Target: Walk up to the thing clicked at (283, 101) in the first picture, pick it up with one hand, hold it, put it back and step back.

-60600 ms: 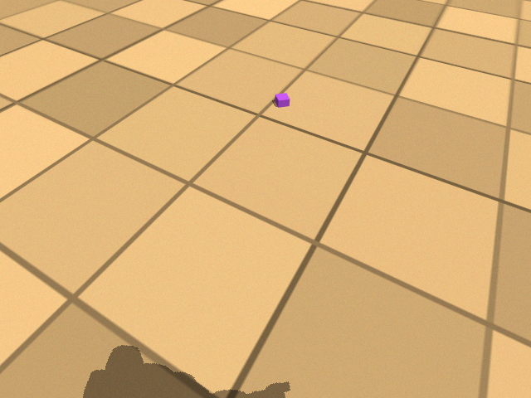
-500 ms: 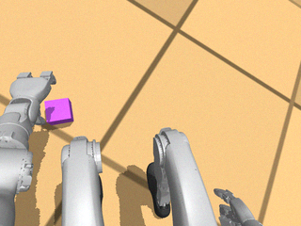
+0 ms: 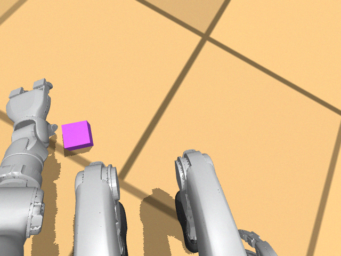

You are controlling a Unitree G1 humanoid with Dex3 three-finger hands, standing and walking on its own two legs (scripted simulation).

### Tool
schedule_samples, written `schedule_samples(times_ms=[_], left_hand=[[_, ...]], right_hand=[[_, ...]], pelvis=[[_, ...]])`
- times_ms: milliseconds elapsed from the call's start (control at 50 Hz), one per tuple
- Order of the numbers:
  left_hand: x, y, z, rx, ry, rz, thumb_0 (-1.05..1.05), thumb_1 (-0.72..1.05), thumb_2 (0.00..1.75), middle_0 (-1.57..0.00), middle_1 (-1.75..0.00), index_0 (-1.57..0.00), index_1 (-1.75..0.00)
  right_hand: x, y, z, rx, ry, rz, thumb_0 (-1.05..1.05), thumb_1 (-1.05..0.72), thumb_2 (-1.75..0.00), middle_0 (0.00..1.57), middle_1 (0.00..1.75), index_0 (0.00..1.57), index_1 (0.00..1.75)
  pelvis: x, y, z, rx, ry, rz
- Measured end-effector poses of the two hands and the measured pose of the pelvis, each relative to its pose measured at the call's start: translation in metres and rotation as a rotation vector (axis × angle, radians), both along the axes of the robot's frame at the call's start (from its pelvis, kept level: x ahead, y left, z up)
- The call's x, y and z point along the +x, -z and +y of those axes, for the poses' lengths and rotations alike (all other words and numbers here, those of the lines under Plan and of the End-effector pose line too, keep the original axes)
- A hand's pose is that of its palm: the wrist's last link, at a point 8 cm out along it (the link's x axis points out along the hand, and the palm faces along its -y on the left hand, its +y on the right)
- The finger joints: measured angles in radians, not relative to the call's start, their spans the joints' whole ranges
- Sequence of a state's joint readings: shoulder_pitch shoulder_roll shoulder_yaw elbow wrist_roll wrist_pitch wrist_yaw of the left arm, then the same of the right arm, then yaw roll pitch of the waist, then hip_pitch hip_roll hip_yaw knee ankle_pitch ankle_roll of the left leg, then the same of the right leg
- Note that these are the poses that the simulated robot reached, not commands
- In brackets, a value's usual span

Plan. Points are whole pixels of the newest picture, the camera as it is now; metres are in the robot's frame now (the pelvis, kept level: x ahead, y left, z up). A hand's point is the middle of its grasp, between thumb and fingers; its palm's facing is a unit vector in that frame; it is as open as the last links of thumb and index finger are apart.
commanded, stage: home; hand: left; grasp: from above
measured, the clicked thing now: (78, 135) +0.45 +0.25 -0.35
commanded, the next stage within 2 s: none
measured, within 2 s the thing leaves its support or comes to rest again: neither
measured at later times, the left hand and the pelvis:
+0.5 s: hand (0, 197) +0.26 +0.23 +0.08, palm faces -0.06 -0.88 -0.47, open 7.4 cm; pelvis +0.01 +0.00 +0.18, yaw +5 degrees
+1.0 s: hand out of the picture +0.23 +0.21 +0.29, palm faces +0.18 -0.96 -0.21, open 7.4 cm; pelvis +0.08 +0.01 +0.34, yaw +7 degrees
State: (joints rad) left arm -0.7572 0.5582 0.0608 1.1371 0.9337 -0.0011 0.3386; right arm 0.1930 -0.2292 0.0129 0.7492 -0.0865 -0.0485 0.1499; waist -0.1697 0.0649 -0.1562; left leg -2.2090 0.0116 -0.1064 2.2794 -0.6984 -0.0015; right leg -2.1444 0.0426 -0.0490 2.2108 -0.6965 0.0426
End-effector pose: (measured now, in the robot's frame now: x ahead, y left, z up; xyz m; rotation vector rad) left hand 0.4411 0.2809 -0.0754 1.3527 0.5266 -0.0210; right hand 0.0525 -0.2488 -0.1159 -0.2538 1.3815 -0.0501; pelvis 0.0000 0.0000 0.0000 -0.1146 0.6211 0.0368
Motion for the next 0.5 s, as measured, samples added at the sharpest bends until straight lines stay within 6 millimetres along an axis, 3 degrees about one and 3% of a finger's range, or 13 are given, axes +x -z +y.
schedule_samples(times_ms=[140,240,380,500], left_hand=[[-0.064,-0.061,-0.005,-0.256,-0.088,0.109,0.00,0.43,0.91,-0.23,-0.47,-0.22,-0.48],[-0.113,-0.099,-0.010,-0.453,-0.147,0.074,0.00,0.69,0.90,-0.22,-0.38,-0.22,-0.38],[-0.161,-0.150,-0.006,-0.587,-0.301,0.015,0.01,0.84,0.90,-0.21,-0.32,-0.21,-0.32],[-0.190,-0.198,-0.013,-0.746,-0.454,0.026,0.01,0.88,0.89,-0.21,-0.31,-0.21,-0.31]], right_hand=[[0.048,-0.057,-0.004,0.006,-0.024,-0.137,0.00,-0.90,-0.90,0.20,0.30,0.20,0.30],[0.093,-0.108,-0.012,-0.054,-0.078,-0.264,0.00,-0.91,-0.90,0.20,0.30,0.20,0.30],[0.151,-0.176,-0.005,-0.090,-0.118,-0.472,0.01,-0.91,-0.90,0.20,0.30,0.20,0.30],[0.178,-0.228,0.017,-0.050,-0.112,-0.598,0.01,-0.91,-0.90,0.20,0.30,0.20,0.30]], pelvis=[[0.001,-0.062,-0.001,0.020,-0.010,-0.019],[-0.001,-0.098,-0.004,0.027,-0.027,-0.053],[0.000,-0.142,-0.003,0.030,-0.052,-0.108],[0.008,-0.185,-0.003,0.041,-0.062,-0.163]])
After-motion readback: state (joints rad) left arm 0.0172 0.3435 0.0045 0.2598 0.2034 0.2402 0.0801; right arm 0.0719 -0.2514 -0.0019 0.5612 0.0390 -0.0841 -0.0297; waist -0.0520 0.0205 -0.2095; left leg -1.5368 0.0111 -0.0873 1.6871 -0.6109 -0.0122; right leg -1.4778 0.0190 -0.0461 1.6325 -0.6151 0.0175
